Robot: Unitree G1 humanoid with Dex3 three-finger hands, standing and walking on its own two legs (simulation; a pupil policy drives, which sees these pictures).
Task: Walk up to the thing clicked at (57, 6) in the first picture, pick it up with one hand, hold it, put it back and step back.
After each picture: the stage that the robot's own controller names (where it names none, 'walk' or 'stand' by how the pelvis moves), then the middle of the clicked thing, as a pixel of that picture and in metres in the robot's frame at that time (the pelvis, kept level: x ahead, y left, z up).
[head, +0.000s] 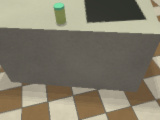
stand; (60, 13) +0.93 +0.17 -0.06
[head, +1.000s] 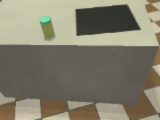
walk; (47, 27) +0.81 +0.27 -0.05
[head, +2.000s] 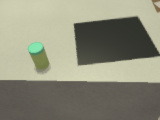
stand; (39, 56) +0.53 +0.24 -0.04
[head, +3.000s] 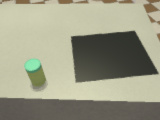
stand; (35, 72) +0.47 +0.23 -0.06
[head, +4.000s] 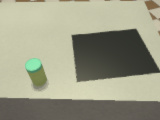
stand; (36, 72) +0.46 +0.24 -0.06
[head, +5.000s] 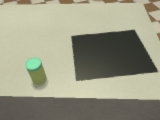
stand; (36, 71) +0.48 +0.24 -0.06
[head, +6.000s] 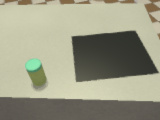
stand; (36, 72) +0.47 +0.24 -0.06
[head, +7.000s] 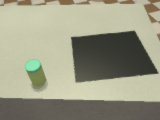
rise first; (36, 73) +0.47 +0.24 -0.06
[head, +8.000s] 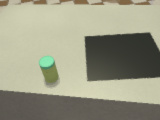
rise first; (49, 69) +0.48 +0.22 -0.06
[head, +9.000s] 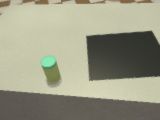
go down; (51, 69) +0.48 +0.21 -0.06
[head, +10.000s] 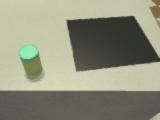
go down; (31, 61) +0.47 +0.19 -0.02
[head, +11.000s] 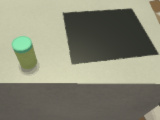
go down; (25, 53) +0.49 +0.20 -0.01
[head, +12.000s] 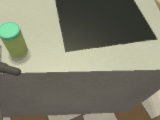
close in; (14, 41) +0.51 +0.21 +0.02
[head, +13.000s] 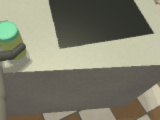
lift; (11, 42) +0.49 +0.19 +0.03
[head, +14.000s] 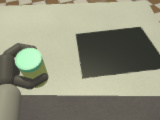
lift; (33, 69) +0.34 +0.16 +0.15
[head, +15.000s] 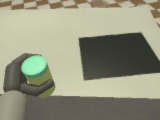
hold; (40, 77) +0.32 +0.16 +0.13
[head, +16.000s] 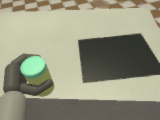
hold; (39, 77) +0.32 +0.16 +0.13
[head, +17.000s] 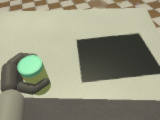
crouch; (35, 76) +0.33 +0.17 +0.12
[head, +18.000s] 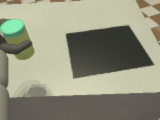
crouch; (19, 40) +0.45 +0.20 +0.16
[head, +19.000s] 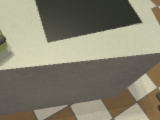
lower; out of the picture +0.51 +0.21 +0.04
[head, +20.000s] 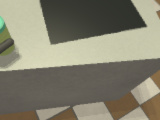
lower; out of the picture +0.50 +0.20 +0.04
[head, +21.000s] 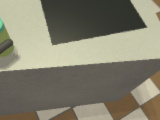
lower; out of the picture +0.50 +0.20 +0.04
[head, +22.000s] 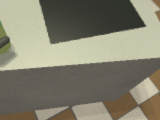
lower; out of the picture +0.51 +0.21 +0.04
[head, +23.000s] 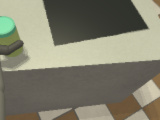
loosen; (7, 38) +0.50 +0.18 +0.04
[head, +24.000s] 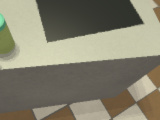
withdraw; out of the picture +0.50 +0.19 +0.04
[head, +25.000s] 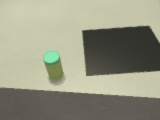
sink last; (53, 65) +0.48 +0.17 -0.02
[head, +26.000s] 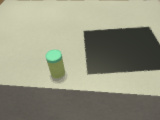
stand; (55, 64) +0.49 +0.17 -0.02
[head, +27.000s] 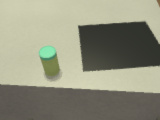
stand; (49, 61) +0.48 +0.17 -0.01
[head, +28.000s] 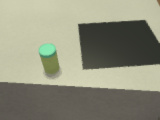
stand; (49, 59) +0.49 +0.17 +0.00
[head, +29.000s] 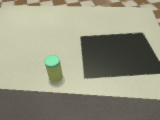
stand; (54, 69) +0.50 +0.17 -0.05
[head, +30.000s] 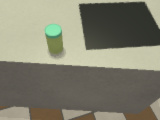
walk; (54, 39) +0.55 +0.13 -0.04
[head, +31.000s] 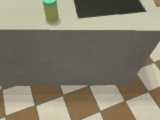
walk; (50, 9) +0.75 +0.20 -0.04
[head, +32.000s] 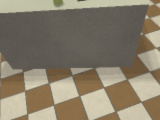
stand; out of the picture +1.06 +0.24 -0.04
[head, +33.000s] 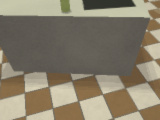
stand; (64, 2) +1.09 +0.17 -0.06
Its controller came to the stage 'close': yes
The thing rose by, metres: 0.21
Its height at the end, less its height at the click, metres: +0.00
